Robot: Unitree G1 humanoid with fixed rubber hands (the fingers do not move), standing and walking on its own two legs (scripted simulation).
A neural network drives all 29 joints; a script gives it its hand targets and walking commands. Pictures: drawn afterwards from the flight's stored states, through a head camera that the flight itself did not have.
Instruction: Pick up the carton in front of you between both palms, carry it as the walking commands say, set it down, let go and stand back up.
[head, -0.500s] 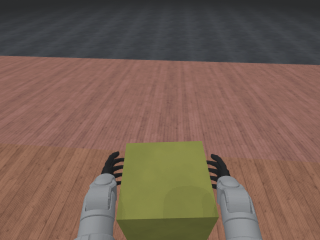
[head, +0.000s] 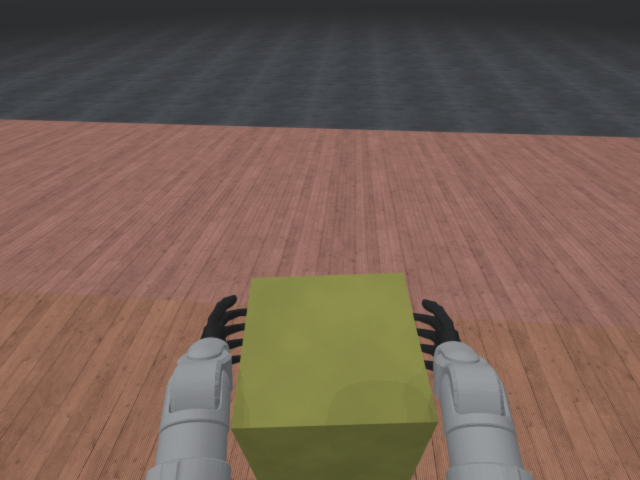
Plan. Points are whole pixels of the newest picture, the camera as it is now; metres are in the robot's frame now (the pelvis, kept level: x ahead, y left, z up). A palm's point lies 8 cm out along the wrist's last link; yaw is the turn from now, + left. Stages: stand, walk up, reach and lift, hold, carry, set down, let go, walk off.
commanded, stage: hold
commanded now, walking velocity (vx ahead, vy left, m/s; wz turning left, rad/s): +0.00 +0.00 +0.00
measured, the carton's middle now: (331, 385) +0.29 +0.00 -0.03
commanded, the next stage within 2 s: carry in 0.34 s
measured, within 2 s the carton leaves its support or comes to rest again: neither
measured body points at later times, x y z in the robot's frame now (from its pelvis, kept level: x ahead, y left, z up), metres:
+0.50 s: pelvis +0.03 +0.01 -0.01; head -0.01 +0.01 +0.44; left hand +0.33 +0.16 +0.05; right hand +0.33 -0.14 +0.05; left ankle +0.02 +0.13 -0.74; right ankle +0.03 -0.12 -0.74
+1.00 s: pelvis +0.25 +0.02 +0.00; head +0.24 +0.02 +0.45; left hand +0.51 +0.19 +0.08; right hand +0.53 -0.11 +0.08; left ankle +0.29 +0.14 -0.71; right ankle +0.16 -0.08 -0.74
